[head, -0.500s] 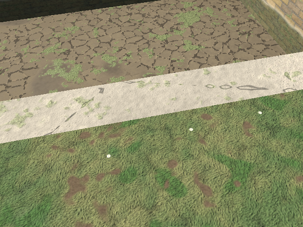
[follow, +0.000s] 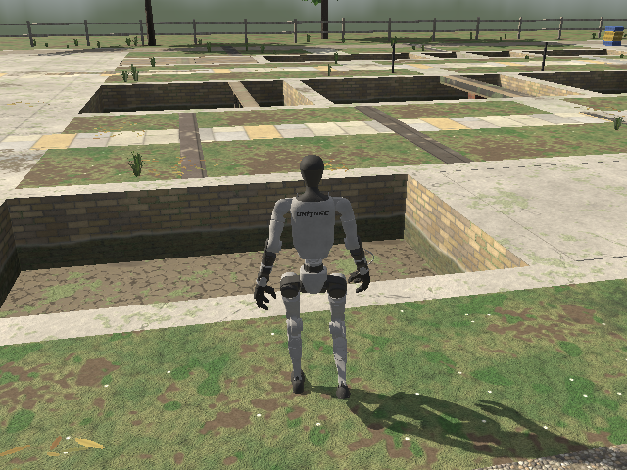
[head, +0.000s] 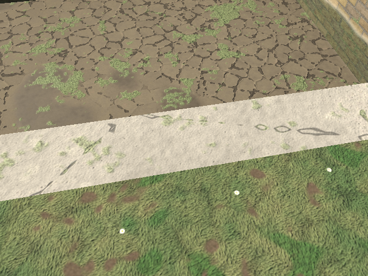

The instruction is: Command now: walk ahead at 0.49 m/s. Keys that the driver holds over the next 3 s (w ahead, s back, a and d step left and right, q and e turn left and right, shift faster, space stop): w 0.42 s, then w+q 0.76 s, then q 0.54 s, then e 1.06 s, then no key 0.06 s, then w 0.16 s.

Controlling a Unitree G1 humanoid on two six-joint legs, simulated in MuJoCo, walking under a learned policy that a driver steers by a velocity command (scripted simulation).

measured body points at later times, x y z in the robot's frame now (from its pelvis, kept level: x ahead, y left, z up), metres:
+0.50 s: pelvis +0.30 -0.06 -0.01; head +0.33 -0.07 +0.44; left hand +0.46 +0.20 -0.11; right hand +0.28 -0.32 -0.15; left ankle +0.12 +0.08 -0.66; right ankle +0.39 -0.15 -0.73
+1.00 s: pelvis +0.57 -0.01 -0.02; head +0.60 +0.00 +0.43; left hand +0.50 +0.26 -0.16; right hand +0.80 -0.20 -0.12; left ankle +0.66 +0.09 -0.73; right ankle +0.40 -0.15 -0.71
